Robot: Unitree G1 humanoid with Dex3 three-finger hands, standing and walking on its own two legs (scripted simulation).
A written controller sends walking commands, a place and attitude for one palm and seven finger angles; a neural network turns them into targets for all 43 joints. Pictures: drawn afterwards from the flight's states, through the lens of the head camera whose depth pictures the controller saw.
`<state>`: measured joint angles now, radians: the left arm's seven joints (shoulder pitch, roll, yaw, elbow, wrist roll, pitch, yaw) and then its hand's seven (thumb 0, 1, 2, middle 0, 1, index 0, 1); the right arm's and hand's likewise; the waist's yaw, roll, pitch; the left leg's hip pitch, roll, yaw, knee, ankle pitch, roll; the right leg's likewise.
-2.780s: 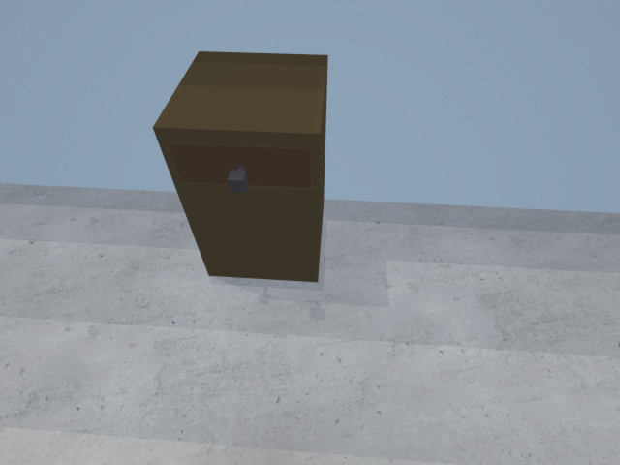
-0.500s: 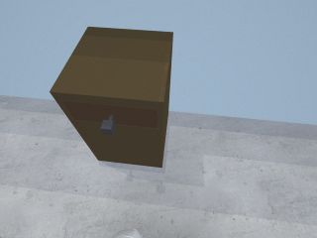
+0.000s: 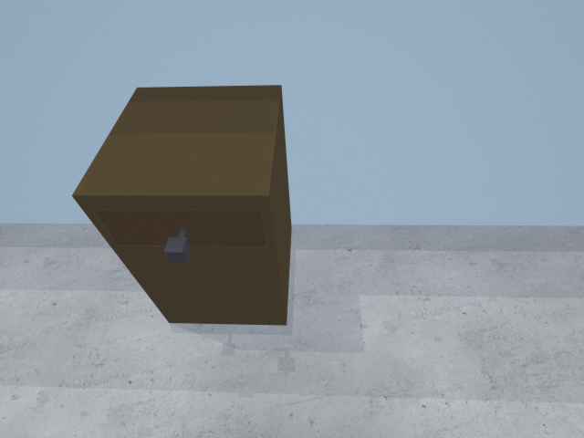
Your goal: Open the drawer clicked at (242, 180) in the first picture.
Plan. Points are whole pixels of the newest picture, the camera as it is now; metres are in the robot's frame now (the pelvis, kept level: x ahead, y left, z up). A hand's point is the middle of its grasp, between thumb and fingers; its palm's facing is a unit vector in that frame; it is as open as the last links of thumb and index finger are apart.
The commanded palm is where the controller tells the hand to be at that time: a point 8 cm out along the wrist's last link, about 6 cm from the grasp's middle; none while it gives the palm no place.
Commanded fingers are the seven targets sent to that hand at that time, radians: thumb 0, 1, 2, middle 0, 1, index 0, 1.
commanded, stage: come to a stop and stand still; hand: left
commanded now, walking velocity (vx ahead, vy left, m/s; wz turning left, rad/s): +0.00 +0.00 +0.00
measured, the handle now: (180, 242) +0.55 +0.30 -0.20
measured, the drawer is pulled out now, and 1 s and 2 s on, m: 0.00 0.00 0.00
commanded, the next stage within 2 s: look again from close up in 0.32 s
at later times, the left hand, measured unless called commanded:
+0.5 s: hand out of the picture +0.01 +0.16 -0.17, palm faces +0.02 -0.98 -0.19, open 7.3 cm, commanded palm none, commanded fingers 0.00 0.90 0.90 -0.20 -0.30 -0.20 -0.30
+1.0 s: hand out of the picture +0.06 +0.28 -0.17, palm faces +0.02 -0.96 -0.28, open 7.3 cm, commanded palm none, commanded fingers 0.00 0.90 0.90 -0.20 -0.30 -0.20 -0.30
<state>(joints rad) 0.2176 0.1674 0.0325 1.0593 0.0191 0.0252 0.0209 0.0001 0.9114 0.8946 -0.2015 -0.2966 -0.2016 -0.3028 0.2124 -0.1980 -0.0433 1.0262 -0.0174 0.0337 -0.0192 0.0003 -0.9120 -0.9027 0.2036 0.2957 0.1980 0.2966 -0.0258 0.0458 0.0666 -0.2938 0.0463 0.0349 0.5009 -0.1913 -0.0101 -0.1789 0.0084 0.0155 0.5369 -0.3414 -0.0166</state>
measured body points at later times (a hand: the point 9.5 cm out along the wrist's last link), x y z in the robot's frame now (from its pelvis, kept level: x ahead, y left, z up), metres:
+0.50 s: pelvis +0.01 -0.01 +0.00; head +0.03 -0.02 +0.45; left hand +0.01 +0.21 -0.15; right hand -0.02 -0.23 -0.16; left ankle +0.05 +0.14 -0.73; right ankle -0.03 -0.11 -0.73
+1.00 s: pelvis +0.00 +0.05 +0.00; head +0.00 +0.07 +0.45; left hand +0.06 +0.33 -0.14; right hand +0.12 -0.21 -0.12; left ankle +0.05 +0.14 -0.73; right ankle -0.03 -0.11 -0.73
